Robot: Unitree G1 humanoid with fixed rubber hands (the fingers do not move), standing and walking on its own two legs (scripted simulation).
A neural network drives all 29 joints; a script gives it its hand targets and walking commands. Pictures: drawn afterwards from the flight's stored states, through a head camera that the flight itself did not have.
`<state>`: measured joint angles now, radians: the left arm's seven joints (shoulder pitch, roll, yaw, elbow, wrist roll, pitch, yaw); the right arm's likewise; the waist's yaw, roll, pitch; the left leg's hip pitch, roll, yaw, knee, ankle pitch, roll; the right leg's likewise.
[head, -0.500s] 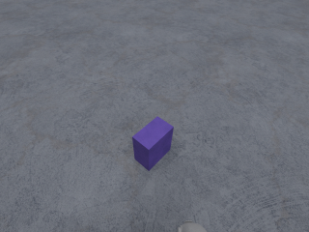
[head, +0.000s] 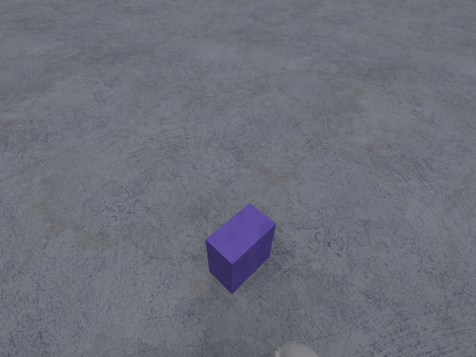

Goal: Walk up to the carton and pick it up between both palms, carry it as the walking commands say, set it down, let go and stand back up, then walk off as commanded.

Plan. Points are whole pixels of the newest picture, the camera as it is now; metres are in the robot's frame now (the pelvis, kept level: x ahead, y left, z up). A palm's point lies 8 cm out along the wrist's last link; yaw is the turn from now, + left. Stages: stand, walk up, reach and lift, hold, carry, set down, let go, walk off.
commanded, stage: walk up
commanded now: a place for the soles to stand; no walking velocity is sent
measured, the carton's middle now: (240, 249) +0.65 -0.01 -0.59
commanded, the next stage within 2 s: none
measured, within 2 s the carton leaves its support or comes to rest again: neither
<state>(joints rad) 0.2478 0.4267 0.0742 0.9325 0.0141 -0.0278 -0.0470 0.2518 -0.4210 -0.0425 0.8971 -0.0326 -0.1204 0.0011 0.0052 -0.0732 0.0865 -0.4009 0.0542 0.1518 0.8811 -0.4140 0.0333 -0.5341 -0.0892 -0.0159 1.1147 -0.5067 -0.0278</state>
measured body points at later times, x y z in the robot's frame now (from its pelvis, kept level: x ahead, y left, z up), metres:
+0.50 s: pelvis +0.08 -0.02 +0.01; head +0.11 -0.02 +0.46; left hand +0.16 +0.29 -0.12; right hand +0.19 -0.33 -0.11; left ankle +0.12 +0.10 -0.69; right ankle +0.11 -0.14 -0.69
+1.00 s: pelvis +0.09 -0.01 +0.05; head +0.10 +0.00 +0.50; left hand +0.17 +0.30 -0.09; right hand +0.21 -0.29 -0.08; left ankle +0.12 +0.10 -0.69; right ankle +0.11 -0.14 -0.69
